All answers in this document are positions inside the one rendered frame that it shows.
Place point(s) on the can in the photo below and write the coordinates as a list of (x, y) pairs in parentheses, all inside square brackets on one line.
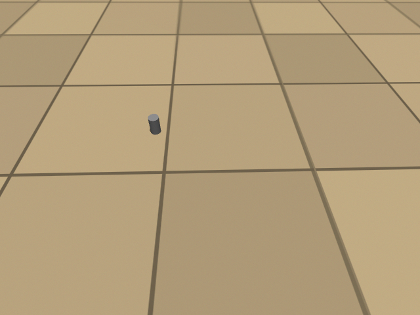
[(153, 120)]

